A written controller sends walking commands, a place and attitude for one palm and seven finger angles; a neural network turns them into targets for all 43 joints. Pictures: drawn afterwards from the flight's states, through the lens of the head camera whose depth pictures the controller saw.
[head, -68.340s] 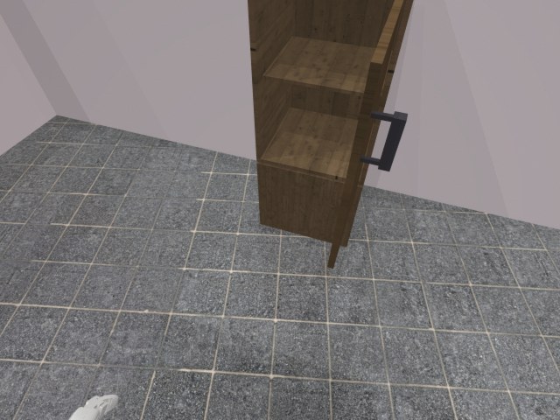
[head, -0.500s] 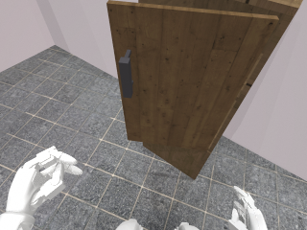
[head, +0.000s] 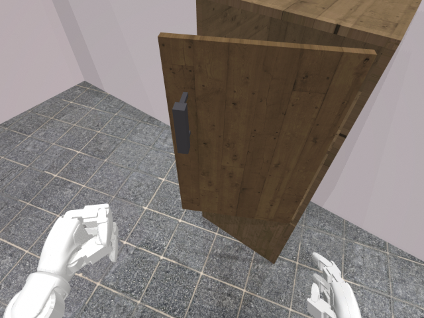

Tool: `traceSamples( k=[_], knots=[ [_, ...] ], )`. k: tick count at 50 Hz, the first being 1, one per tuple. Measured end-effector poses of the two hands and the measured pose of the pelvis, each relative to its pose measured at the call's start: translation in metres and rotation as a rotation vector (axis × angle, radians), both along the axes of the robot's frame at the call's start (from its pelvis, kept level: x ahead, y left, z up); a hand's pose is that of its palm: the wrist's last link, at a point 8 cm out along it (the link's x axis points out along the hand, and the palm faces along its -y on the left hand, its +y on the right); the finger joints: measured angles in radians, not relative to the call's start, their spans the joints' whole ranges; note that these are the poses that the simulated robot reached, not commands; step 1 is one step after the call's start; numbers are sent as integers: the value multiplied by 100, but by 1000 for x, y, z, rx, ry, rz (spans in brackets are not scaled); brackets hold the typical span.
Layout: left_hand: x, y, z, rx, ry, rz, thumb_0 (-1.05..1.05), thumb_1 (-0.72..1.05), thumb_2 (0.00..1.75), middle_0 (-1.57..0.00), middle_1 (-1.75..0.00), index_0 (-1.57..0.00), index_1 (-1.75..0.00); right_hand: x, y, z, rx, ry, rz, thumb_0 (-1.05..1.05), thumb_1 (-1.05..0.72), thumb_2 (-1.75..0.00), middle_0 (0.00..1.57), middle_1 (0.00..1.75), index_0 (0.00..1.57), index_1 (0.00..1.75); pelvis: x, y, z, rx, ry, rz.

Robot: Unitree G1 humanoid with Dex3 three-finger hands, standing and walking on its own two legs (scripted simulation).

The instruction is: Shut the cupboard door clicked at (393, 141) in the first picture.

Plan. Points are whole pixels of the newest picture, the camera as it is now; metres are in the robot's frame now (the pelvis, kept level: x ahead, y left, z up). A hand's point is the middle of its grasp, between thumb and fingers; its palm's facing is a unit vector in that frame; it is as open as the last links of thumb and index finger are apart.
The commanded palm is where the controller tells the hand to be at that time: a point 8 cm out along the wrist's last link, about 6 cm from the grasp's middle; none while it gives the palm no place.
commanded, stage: raise the hand and make a fist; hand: left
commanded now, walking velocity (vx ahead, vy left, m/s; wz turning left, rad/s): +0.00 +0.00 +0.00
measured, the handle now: (184, 123) +0.48 +0.10 +0.11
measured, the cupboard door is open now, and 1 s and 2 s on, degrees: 27 27 27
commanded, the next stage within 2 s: bring the fist close to the handle in 0.52 s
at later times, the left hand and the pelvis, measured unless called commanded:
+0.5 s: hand (117, 229) +0.23 +0.17 +0.11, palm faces -0.02 -1.00 -0.07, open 3.1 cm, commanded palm +0.20 +0.22 +0.11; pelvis +0.00 -0.02 +0.01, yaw +0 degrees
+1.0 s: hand (159, 201) +0.28 +0.12 +0.10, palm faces -0.11 -0.99 -0.05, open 3.1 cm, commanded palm +0.26 +0.17 +0.11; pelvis +0.01 -0.03 +0.02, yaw -1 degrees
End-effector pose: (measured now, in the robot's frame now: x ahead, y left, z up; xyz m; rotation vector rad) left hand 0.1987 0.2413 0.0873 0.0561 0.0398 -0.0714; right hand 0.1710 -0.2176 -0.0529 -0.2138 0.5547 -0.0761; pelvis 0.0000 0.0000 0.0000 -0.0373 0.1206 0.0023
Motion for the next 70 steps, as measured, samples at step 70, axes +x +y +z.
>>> traceSamples(
  k=[70],
  knots=[
    [119,-91,28,-21,-81,-18,2,89,90,-130,-150,-130,-150,-25,-44,-14,28,141,-74,1,-90,-90,20,30,20,30,3,-26,16,43,-19,-19]
  ],
)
